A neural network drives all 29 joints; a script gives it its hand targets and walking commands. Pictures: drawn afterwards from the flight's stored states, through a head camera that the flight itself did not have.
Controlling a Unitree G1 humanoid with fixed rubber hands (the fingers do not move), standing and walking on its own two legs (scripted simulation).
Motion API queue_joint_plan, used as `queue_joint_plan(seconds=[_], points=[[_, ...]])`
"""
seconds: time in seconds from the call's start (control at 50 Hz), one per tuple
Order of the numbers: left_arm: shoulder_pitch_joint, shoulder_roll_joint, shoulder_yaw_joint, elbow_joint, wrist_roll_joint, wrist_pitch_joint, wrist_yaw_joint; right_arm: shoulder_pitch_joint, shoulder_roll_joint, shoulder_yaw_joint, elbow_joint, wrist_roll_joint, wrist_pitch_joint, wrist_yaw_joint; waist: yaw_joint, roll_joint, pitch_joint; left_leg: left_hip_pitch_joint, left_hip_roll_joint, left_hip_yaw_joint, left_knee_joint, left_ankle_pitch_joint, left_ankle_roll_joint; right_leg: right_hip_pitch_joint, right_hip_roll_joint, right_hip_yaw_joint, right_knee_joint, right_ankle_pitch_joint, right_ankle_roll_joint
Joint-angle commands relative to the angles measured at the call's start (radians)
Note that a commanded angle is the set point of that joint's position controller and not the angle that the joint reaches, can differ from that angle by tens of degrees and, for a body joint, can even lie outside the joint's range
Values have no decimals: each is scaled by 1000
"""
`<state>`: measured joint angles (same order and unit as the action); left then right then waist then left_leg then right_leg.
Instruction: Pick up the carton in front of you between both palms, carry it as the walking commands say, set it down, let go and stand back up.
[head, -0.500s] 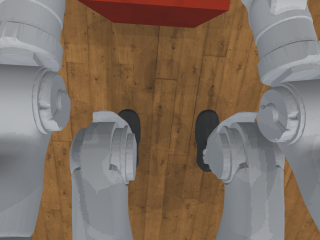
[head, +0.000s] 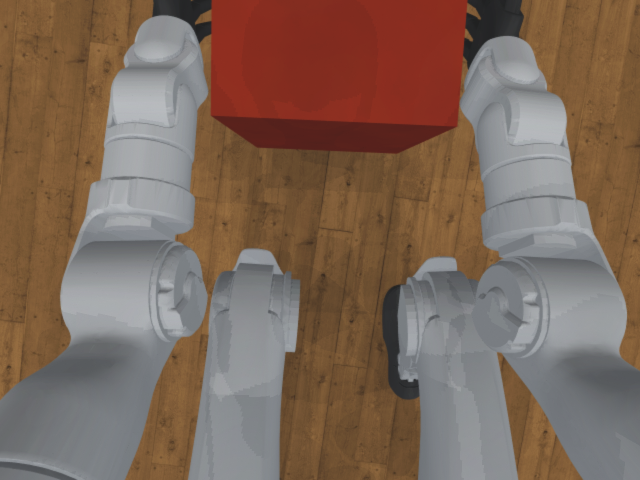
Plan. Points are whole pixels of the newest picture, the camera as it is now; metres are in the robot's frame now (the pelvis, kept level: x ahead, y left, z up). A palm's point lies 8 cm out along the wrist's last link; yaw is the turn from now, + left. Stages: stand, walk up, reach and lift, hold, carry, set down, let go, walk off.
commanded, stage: reach and lift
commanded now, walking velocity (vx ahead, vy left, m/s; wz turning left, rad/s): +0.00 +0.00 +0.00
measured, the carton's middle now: (333, 50) +0.56 +0.04 -0.16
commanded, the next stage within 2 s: none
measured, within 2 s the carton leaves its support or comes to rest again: neither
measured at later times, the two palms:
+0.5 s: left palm out of the picture +0.49 +0.18 +0.06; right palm (624, 7) +0.50 -0.12 +0.06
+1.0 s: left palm out of the picture +0.44 +0.17 +0.22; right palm out of the picture +0.45 -0.13 +0.23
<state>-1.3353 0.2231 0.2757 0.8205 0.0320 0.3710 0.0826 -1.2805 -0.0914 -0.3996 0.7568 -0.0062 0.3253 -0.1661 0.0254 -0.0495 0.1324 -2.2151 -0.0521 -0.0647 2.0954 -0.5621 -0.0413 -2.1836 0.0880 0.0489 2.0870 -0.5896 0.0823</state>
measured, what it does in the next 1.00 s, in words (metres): rises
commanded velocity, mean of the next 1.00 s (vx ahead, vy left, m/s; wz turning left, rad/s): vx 0.00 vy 0.00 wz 0.00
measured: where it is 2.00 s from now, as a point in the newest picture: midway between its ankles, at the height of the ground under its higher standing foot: (333, 356)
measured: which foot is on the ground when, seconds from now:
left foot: down 0.00-1.00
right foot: down 0.00-1.00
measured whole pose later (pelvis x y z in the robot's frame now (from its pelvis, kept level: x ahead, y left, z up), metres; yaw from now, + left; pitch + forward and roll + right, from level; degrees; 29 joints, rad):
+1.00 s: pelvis +0.04 +0.00 +0.25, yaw +2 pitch +30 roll +0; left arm -0.68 -0.08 0.41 0.59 0.25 0.41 0.00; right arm -0.66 0.14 -0.45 0.56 -0.24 0.39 -0.04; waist 0.01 -0.02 -0.21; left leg -1.31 -0.03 -0.06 1.21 -0.41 -0.02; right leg -1.30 0.05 0.08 1.21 -0.44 0.03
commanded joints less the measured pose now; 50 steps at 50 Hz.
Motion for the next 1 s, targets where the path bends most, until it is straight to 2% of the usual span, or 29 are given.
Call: queue_joint_plan(seconds=[0.0,0.04,0.08,0.12,0.18,0.24,0.3,0.34,0.42,0.5,0.58,0.74,0.98], points=[[-562,-1120,-331,-44,-62,-5,-317,-677,1045,386,-23,27,18,305,-2,88,-1212,637,-85,168,-271,293,12,499,91,-166,-259,244,-54],[-535,-1111,-248,35,4,4,-334,-634,1015,281,49,-59,27,307,-28,93,-1069,549,-86,162,-324,174,19,465,88,-161,-314,156,-64],[-526,-1101,-182,70,58,8,-344,-617,995,210,78,-118,31,310,-36,102,-1012,531,-90,158,-371,113,27,453,89,-159,-360,104,-73],[-527,-1098,-141,84,91,9,-347,-627,994,183,75,-143,32,317,-32,103,-1030,561,-93,153,-411,100,34,465,91,-158,-396,88,-76],[-530,-1103,-114,82,116,11,-347,-657,1021,200,49,-143,38,332,-8,85,-1107,632,-93,148,-459,103,40,508,92,-155,-437,89,-70],[-529,-1131,-140,43,112,18,-345,-674,1071,259,11,-115,52,347,16,56,-1225,721,-93,149,-497,131,42,581,94,-156,-471,114,-58],[-523,-1176,-199,-22,82,34,-348,-659,1122,326,-33,-79,72,362,26,41,-1349,816,-94,154,-523,192,38,658,96,-158,-500,165,-51],[-508,-1209,-246,-71,57,47,-352,-631,1151,368,-63,-58,86,371,28,42,-1417,881,-95,154,-539,241,32,702,98,-159,-516,204,-48],[-443,-1267,-334,-145,12,67,-356,-539,1188,436,-103,-30,104,383,13,61,-1474,986,-99,147,-581,326,19,773,98,-155,-560,272,-47],[-345,-1311,-392,-174,-7,69,-354,-425,1207,472,-118,-20,103,389,-7,84,-1422,1039,-104,136,-633,372,10,824,98,-142,-616,316,-50],[-249,-1335,-412,-173,-1,57,-345,-324,1226,493,-113,-21,90,388,-11,94,-1332,1075,-106,121,-694,389,10,866,99,-124,-678,335,-51],[-92,-1360,-397,-155,36,29,-327,-169,1262,512,-101,-42,68,382,0,66,-1181,1186,-105,91,-839,364,24,988,98,-86,-829,315,-50],[99,-1384,-433,-191,54,17,-342,44,1301,552,-129,-76,61,386,-5,44,-1019,1430,-94,54,-1070,373,36,1275,76,-29,-1074,342,-62]])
